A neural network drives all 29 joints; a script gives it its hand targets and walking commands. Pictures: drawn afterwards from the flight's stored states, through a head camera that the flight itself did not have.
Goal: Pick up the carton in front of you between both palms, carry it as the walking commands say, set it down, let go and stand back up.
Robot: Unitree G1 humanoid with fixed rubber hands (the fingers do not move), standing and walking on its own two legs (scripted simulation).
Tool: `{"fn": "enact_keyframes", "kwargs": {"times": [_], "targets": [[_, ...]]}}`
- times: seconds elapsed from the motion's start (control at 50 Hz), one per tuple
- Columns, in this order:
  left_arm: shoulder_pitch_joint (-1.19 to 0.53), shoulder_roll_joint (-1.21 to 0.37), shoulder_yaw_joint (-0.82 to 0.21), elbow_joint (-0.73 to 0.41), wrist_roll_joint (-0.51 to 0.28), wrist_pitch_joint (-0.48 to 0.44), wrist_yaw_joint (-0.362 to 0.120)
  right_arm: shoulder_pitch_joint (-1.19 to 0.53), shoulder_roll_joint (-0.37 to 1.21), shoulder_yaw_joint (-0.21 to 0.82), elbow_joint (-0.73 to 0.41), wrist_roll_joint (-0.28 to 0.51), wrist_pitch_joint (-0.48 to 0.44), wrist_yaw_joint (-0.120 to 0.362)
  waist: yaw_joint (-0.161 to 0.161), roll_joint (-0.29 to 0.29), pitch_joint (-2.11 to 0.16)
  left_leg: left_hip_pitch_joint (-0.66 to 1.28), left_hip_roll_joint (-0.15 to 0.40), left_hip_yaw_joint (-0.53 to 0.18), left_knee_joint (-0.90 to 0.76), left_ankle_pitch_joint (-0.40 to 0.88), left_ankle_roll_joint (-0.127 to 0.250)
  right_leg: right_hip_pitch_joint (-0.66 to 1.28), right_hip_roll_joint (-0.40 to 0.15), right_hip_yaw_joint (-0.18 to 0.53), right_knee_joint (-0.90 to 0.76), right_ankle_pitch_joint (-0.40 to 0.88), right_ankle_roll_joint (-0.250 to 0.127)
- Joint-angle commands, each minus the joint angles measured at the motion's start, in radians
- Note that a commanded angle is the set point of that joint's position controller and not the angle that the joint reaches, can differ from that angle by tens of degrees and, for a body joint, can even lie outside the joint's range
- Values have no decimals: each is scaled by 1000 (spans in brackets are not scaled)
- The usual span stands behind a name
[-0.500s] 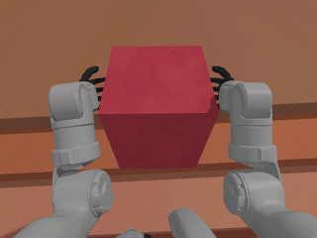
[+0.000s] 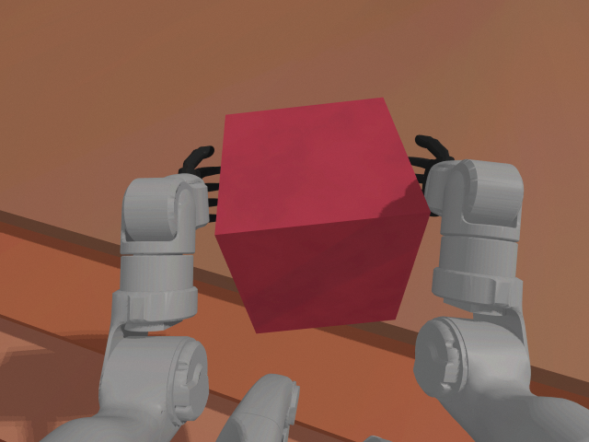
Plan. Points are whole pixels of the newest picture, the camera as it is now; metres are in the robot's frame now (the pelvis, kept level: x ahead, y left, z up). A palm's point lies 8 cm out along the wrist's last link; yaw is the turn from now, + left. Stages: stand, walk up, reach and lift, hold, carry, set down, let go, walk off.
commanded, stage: carry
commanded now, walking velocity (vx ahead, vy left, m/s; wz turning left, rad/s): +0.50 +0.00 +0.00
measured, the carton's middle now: (315, 223) +0.38 +0.04 +0.05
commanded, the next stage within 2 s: none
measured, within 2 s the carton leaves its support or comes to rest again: neither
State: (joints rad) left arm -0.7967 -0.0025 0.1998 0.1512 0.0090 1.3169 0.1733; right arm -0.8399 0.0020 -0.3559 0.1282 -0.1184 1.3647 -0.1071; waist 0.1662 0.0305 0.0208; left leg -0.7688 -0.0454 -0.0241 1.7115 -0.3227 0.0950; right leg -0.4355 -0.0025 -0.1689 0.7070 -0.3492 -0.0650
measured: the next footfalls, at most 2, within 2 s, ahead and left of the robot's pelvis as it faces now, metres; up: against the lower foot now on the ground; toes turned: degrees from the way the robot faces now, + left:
left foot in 0.26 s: +0.42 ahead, +0.16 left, +0.11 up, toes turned +7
right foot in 0.82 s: +0.74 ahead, -0.10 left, +0.22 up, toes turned -8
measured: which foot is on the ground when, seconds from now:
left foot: up 0.00-0.24, down 0.26-0.84, up 0.86-1.00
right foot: down 0.00-0.28, up 0.30-0.80, down 0.82-1.00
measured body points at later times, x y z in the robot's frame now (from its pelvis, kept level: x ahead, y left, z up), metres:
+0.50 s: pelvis +0.31 +0.07 +0.11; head +0.35 +0.07 +0.56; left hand +0.71 +0.18 +0.25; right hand +0.68 -0.12 +0.25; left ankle +0.38 +0.15 -0.60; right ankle +0.29 -0.03 -0.44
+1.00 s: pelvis +0.61 -0.01 +0.19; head +0.64 -0.01 +0.64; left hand +0.98 +0.17 +0.32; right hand +1.01 -0.14 +0.32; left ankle +0.52 +0.13 -0.35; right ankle +0.70 -0.09 -0.49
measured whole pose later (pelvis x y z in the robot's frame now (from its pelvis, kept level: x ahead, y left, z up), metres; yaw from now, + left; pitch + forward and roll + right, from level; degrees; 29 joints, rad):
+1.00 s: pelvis +0.61 -0.01 +0.19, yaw +0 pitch +3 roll -1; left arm -0.81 0.01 0.19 0.17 0.02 1.33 0.16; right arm -0.82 -0.02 -0.32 0.13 -0.09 1.36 -0.11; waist 0.10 0.03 0.01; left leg -0.67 0.01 -0.07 1.65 -0.28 0.08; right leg -0.62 -0.02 -0.18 0.83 -0.28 -0.09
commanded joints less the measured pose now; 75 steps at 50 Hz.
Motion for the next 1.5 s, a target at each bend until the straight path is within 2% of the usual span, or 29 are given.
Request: {"fn": "enact_keyframes", "kwargs": {"times": [0.0,0.06,0.1,0.16,0.22,0.24,0.26,0.28,0.3,0.32,0.36,0.42,0.56,0.64,0.7,0.78,0.8,0.82,0.84,0.86,0.9,0.98,1.1,1.3,1.32,1.34,1.36,1.42,1.48], "targets": [[-1021,-1176,-584,-330,-545,-49,-290,-734,960,549,-146,328,-72,144,-91,-45,-549,-269,88,-20,-117,-66,18,630,-297,484,-257,314,-161],[-906,-1123,-579,-280,-504,-20,-289,-676,943,606,-147,320,-58,137,-22,-146,-540,-533,112,36,97,-151,26,805,-353,493,-287,480,-229],[-856,-1069,-575,-226,-475,-3,-291,-663,917,631,-117,315,-43,138,-7,-89,-462,-731,142,39,122,-287,23,880,-347,473,-356,379,-216],[-834,-1036,-557,-158,-460,16,-303,-681,894,642,-75,333,-26,142,-100,-109,-341,-364,192,120,-346,-123,15,517,-233,225,-535,378,-138],[-812,-1018,-511,-83,-426,39,-307,-690,949,661,-28,384,-14,150,-197,-275,-455,260,12,318,-630,143,48,325,-179,4,-387,1280,-91],[-798,-1013,-492,-67,-406,40,-307,-690,977,669,-20,410,-14,158,-279,-330,-551,407,-27,321,-697,170,46,371,-188,-6,-182,1479,-57],[-776,-1007,-466,-47,-381,40,-305,-711,1012,678,-27,443,-17,169,-338,-263,-618,560,-72,311,-947,170,29,383,-143,-25,75,1375,-17],[-763,-1018,-441,-29,-346,37,-300,-757,1038,697,-28,475,-26,182,-317,-50,-736,910,93,-28,-1072,283,86,153,-77,114,397,749,48],[-692,-992,-413,6,-310,33,-295,-735,1075,703,-8,519,-34,197,-270,207,-771,1010,379,-577,-1261,472,203,-141,87,149,811,49,102],[-696,-983,-399,6,-282,24,-286,-770,1112,708,-34,554,-46,212,-271,171,-832,957,380,-673,-1251,551,274,-180,88,328,1061,69,57],[-762,-999,-386,-51,-259,13,-272,-915,1171,733,-152,615,-69,231,-236,42,-670,826,353,-514,-1195,389,213,-333,19,285,1114,95,8],[-818,-1001,-413,-139,-271,7,-247,-997,1208,743,-230,655,-75,241,-217,32,-555,723,327,-374,-1267,62,154,-437,-39,245,1057,78,-30],[-767,-954,-483,-116,-293,41,-229,-802,1064,683,-137,563,-27,218,-268,31,-500,1018,417,-325,-1326,122,186,-994,-111,231,1335,-148,-70],[-787,-966,-483,-29,-315,53,-235,-794,1011,633,-53,518,-6,226,-223,42,-369,764,275,-81,-1503,35,114,-765,-131,72,910,-24,-16],[-799,-1017,-479,30,-349,54,-242,-741,995,572,32,478,1,230,-208,161,-348,670,240,88,-1570,384,102,-463,-104,-19,561,55,-34],[-757,-1086,-427,130,-375,32,-256,-680,990,501,135,416,-13,229,-97,264,-493,849,251,223,-1136,1437,2,-113,79,-148,186,30,-54],[-781,-1112,-432,114,-388,21,-265,-682,993,492,135,403,-23,225,-31,243,-577,730,222,210,-886,1314,-29,146,75,-42,54,74,-61],[-836,-1106,-446,74,-402,4,-271,-692,1018,489,123,398,-34,223,-37,-20,-663,382,117,170,-515,845,-91,403,-171,515,-170,-47,-164],[-862,-1140,-448,40,-425,-13,-277,-740,1026,491,90,389,-39,219,-56,-365,-708,182,-64,50,-157,37,-121,501,-311,900,-329,285,-275],[-911,-1159,-463,-23,-459,-17,-283,-758,1046,505,70,390,-50,209,-87,-254,-740,103,-11,-140,27,37,-68,509,-300,808,-232,316,-273],[-1008,-1192,-521,-171,-512,-40,-285,-796,1054,535,-33,406,-55,192,-108,-121,-635,-45,58,-90,47,8,-26,419,-271,649,-166,200,-205],[-963,-1157,-540,-284,-503,-29,-269,-803,1044,614,-171,438,-50,155,-97,-100,-600,-129,84,-28,-105,-72,-2,470,-264,522,-204,94,-167],[-766,-1027,-531,-234,-397,16,-260,-725,1006,701,-192,452,-28,152,-86,-174,-599,-158,139,28,-516,-22,-48,561,-281,377,-247,346,-200],[-728,-1017,-473,26,-340,16,-289,-670,1051,616,120,461,-26,222,-167,-147,-464,462,20,224,-1268,220,-51,340,-184,98,-116,525,-12],[-721,-1017,-460,53,-336,11,-290,-642,1051,590,160,460,-34,227,-204,-61,-534,690,107,120,-1259,199,-37,221,-153,53,54,423,34],[-693,-1023,-461,71,-335,9,-286,-589,1024,559,190,447,-35,227,-206,136,-570,860,359,-273,-1288,210,22,-3,-79,41,286,133,83],[-732,-1042,-436,84,-328,5,-284,-633,1019,544,175,432,-51,228,-221,317,-546,1012,440,-542,-1364,266,129,-300,39,94,440,-168,94],[-755,-1128,-452,71,-343,-24,-281,-691,1107,565,89,464,-84,242,-209,61,-476,888,381,-367,-1356,219,91,-374,-63,179,520,-73,43],[-761,-1194,-488,-6,-377,-54,-268,-767,1165,613,-39,512,-114,244,-194,105,-484,810,332,-208,-1427,195,49,-311,-92,158,431,71,69]]}}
